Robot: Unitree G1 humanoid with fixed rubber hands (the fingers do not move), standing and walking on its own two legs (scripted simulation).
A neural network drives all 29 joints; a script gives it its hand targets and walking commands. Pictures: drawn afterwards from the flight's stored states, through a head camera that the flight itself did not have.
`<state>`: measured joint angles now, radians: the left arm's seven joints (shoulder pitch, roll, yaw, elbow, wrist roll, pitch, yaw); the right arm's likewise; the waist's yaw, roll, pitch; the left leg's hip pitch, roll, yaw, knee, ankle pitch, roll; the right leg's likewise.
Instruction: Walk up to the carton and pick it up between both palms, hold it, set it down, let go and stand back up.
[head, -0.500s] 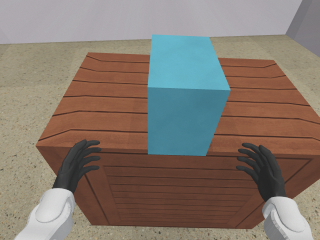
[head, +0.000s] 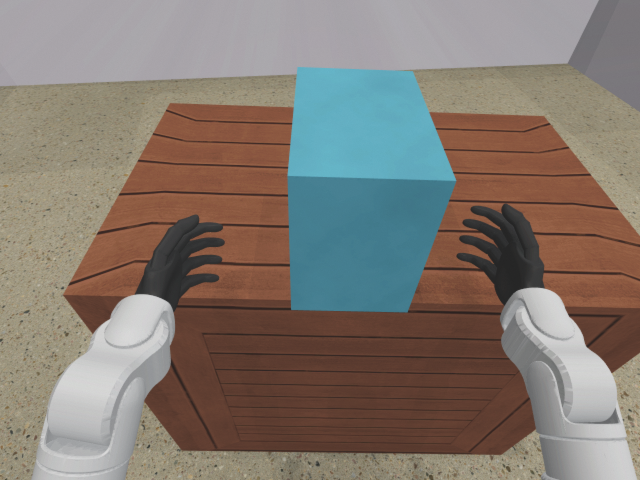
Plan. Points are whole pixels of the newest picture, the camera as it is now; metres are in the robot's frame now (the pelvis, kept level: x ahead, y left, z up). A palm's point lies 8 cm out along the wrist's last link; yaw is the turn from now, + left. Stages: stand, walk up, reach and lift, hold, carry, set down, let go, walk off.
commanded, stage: reach and lift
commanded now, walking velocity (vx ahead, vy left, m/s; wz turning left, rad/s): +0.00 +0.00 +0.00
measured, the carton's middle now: (352, 189) +0.49 -0.02 +0.12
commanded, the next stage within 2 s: none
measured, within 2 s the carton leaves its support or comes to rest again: neither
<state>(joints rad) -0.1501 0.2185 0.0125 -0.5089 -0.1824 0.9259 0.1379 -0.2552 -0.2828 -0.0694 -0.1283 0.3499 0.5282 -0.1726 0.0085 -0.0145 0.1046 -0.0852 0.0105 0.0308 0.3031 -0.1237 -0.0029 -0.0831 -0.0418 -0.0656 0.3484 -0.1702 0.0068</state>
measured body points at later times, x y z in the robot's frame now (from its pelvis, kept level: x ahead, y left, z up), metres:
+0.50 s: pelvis +0.00 +0.00 +0.00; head +0.00 +0.00 +0.45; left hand +0.38 +0.17 +0.19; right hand +0.41 -0.20 +0.20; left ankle +0.03 +0.12 -0.75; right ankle +0.02 -0.12 -0.75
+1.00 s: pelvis +0.01 +0.00 +0.00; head +0.02 +0.00 +0.45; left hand +0.45 +0.17 +0.23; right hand +0.47 -0.18 +0.25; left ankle +0.03 +0.12 -0.75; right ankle +0.02 -0.12 -0.75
